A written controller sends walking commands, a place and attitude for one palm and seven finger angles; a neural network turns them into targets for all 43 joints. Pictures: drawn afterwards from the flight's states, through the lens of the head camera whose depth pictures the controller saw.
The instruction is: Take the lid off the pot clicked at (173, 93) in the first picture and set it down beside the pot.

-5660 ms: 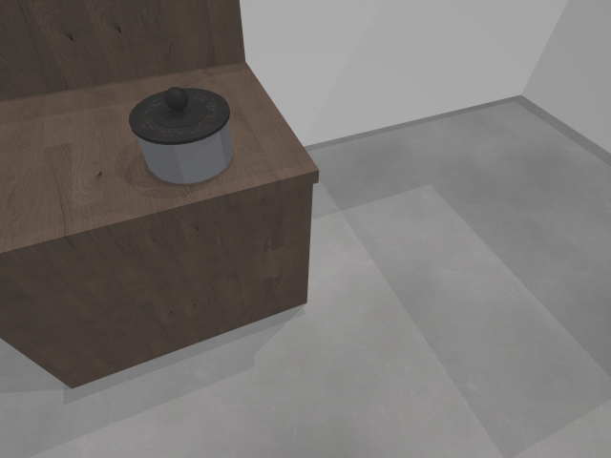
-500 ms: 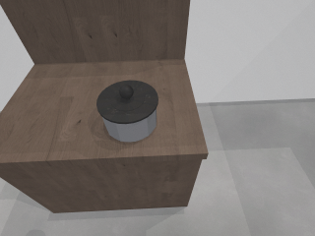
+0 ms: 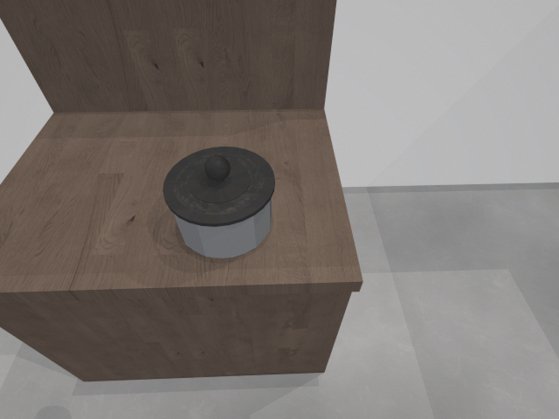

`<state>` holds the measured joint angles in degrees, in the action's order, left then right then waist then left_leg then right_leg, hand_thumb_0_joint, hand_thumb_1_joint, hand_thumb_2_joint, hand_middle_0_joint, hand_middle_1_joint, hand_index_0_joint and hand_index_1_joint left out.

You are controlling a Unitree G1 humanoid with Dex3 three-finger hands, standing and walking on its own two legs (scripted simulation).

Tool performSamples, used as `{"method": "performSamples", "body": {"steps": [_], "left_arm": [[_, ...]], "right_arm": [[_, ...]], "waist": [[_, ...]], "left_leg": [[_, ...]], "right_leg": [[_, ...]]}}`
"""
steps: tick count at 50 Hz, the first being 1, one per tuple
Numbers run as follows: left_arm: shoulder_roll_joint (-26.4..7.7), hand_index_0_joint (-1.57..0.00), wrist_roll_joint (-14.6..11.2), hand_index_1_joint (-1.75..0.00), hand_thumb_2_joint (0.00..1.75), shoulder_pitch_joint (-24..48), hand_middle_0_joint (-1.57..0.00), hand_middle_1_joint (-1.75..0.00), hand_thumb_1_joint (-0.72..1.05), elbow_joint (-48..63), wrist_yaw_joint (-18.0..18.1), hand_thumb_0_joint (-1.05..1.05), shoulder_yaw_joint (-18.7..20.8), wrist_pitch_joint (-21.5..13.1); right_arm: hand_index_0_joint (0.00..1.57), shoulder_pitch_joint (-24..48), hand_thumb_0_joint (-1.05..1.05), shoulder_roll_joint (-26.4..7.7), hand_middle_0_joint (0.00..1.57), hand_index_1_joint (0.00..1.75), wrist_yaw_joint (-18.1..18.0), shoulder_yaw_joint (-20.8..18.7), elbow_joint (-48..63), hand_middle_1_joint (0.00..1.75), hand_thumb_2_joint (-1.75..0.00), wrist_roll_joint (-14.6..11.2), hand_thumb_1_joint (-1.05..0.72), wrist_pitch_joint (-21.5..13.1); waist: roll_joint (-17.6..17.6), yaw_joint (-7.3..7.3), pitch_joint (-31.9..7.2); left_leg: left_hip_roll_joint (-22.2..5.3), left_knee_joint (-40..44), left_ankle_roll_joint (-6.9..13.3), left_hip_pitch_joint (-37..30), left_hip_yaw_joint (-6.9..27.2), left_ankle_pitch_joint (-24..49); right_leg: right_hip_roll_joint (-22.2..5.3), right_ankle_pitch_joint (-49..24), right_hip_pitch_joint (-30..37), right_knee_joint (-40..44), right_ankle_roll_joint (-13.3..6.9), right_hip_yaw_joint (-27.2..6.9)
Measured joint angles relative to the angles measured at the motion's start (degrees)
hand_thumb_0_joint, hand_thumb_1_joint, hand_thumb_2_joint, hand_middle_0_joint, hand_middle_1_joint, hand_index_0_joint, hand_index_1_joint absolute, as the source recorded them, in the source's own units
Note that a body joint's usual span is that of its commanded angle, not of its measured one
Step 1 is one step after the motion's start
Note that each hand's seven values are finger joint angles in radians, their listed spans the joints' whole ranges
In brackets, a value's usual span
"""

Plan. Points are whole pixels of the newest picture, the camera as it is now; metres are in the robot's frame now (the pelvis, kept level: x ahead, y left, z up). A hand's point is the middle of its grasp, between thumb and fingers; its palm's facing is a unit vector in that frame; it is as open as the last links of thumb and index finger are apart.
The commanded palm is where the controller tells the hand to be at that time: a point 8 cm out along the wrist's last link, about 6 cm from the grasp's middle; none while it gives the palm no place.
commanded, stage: look again from close up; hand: left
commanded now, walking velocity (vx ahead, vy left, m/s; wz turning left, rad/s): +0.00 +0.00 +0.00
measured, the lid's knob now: (217, 168) +0.52 +0.15 +0.06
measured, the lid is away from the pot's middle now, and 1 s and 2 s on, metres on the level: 0.00 0.00 0.00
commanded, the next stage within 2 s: lift the closed hand beside the body in 0.16 s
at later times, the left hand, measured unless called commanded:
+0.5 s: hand out of the picture +0.11 +0.18 -0.09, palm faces +0.15 -0.95 -0.28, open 6.2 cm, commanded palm +0.07 +0.23 -0.05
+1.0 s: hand out of the picture +0.09 +0.23 -0.04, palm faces +0.29 -0.90 -0.32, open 3.1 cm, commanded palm +0.04 +0.27 -0.01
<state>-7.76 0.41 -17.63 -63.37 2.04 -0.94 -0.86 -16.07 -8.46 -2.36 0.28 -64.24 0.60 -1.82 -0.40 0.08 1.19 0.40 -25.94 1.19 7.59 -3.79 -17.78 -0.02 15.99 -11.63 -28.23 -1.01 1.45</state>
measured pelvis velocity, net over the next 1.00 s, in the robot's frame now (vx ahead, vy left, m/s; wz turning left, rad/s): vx -0.03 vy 0.00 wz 0.05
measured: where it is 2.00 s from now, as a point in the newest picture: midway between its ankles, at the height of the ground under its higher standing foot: outside the picture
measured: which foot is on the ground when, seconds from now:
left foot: down 0.00-1.00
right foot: down 0.00-1.00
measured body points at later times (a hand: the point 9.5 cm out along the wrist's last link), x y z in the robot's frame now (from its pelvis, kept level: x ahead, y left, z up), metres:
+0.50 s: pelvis -0.03 -0.01 +0.00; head -0.05 -0.04 +0.45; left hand +0.10 +0.23 -0.07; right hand +0.10 -0.26 -0.12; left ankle -0.04 +0.10 -0.74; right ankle -0.01 -0.11 -0.74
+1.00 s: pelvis -0.03 +0.00 +0.00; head -0.03 -0.01 +0.45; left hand +0.07 +0.27 -0.02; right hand +0.16 -0.20 -0.09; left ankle -0.04 +0.10 -0.74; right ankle -0.01 -0.11 -0.74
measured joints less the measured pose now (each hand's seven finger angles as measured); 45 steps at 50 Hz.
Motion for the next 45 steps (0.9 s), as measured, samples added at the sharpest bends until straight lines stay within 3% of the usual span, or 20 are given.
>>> {"method": "performSamples", "body": {"steps": [14, 15, 18, 21, 24, 26, 31, 38, 45], "left_arm": [[0.08, -0.2, 0.12, -0.3, 0.9, 0.0, -0.2, -0.3, 0.91, 0.02, 0.25, 0.01, -0.08, -0.46], [-0.38, -0.2, -0.96, -0.3, 0.9, -1.66, -0.21, -0.31, 0.92, 5.93, 1.06, 0.02, -0.78, 1.64], [-2.61, -0.23, -2.53, -0.33, 0.9, -6.73, -0.23, -0.33, 0.96, 26.03, 3.88, 0.04, -1.32, 2.49], [-2.78, -0.28, -2.25, -0.39, 0.9, -5.77, -0.29, -0.39, 0.96, 35.59, 5.47, 0.04, -2.04, 1.55], [-1.39, -0.36, -1.16, -0.48, 0.9, -2.28, -0.37, -0.49, 0.94, 34.44, 4.39, 0.03, -0.09, -1.2], [-0.81, -0.43, -1.4, -0.56, 0.9, -2.93, -0.43, -0.56, 0.94, 36.17, 2.8, 0.02, 1.64, -1.86], [-1.98, -0.62, -1.93, -0.77, 0.9, -10.21, -0.63, -0.77, 0.92, 49.04, 1.49, 0.01, 2.42, -3.89], [-3.49, -0.92, -2.11, -1.09, 0.9, -11.14, -0.93, -1.1, 0.91, 51.58, 2.47, 0.01, 3.69, -3.9], [-3.92, -1.17, -1.63, -1.36, 0.9, -13.65, -1.17, -1.37, 0.9, 54.77, 3.1, 0.02, 4.89, -3.48]], "right_arm": [[0.2, -0.62, 0.0, 0.61, 0.2, 0.3, 0.4, 0.33, -0.74, 0.3, -0.9, -0.1, -0.91, 0.4], [0.2, -1.63, 0.01, 0.21, 0.2, 0.3, 0.4, 0.62, 1.26, 0.3, -0.9, -0.82, -0.92, -0.1], [0.2, -4.93, 0.02, -1.95, 0.2, 0.3, -0.83, 0.87, 6.14, 0.3, -0.9, -3.06, -0.93, -7.08], [0.2, -3.7, 0.02, -5.2, 0.2, 0.3, -0.96, 0.28, 9.94, 0.3, -0.9, -2.86, -0.92, -10.8], [0.2, 1.1, 0.02, -6.57, 0.2, 0.3, 0.42, -1.22, 14.29, 0.3, -0.9, -2.05, -0.92, -10.54], [0.2, 4.19, 0.02, -6.15, 0.2, 0.3, 1.11, -1.94, 17.92, 0.3, -0.9, -1.91, -0.91, -9.8], [0.2, 6.54, 0.01, -5.72, 0.2, 0.3, 0.57, -2.31, 27.81, 0.3, -0.9, -1.95, -0.91, -10.68], [0.2, 8.43, 0.01, -5.84, 0.2, 0.3, -0.85, -1.54, 32.94, 0.3, -0.9, -1.81, -0.9, -9.77], [0.2, 5.66, 0.01, -2.9, 0.2, 0.3, -1.32, 0.71, 31.07, 0.3, -0.9, -1.2, -0.9, -8.34]], "waist": [[-0.56, -0.09, 0.09], [-0.67, 0.25, 0.52], [-1.35, 1.18, -0.21], [-3.29, 0.16, -1.59], [-3.42, -1.25, -2.97], [-2.24, -1.44, -2.86], [0.56, 0.6, -1.37], [-0.18, 2.82, 0.52], [-1.26, 2.76, -0.53]], "left_leg": [[-0.83, -0.05, -0.75, 0.43, 0.46, 0.95], [-1.0, -0.8, -0.82, 0.79, 0.54, 0.6], [-0.45, -0.9, -0.7, 0.85, 1.19, 0.81], [0.28, -0.99, -0.3, 0.68, 2.35, 1.42], [0.57, -1.98, -0.16, 2.41, 2.24, 1.76], [0.26, -2.33, -0.37, 3.0, 1.57, 1.91], [-0.76, -2.96, -1.05, 3.01, 1.95, 2.04], [-1.05, -4.5, -1.02, 4.62, 3.71, 1.89], [-0.39, -4.29, -0.5, 4.44, 3.73, 1.24]], "right_leg": [[0.77, -1.22, 0.31, 1.24, -0.61, 0.56], [0.91, -1.31, 0.09, 0.91, -0.61, 0.64], [0.31, -1.04, 0.11, 0.26, -0.65, 1.26], [-0.47, -1.25, 0.95, 0.54, -0.28, 2.39], [-0.84, -1.27, -1.12, -1.06, -0.21, 2.3], [-0.52, -1.43, -2.19, -1.83, -0.47, 1.66], [0.47, -2.14, -1.56, -1.23, -1.23, 2.09], [0.73, -2.85, -1.38, -0.1, -1.31, 3.85], [0.08, -2.01, -1.26, -0.23, -0.69, 3.84]]}}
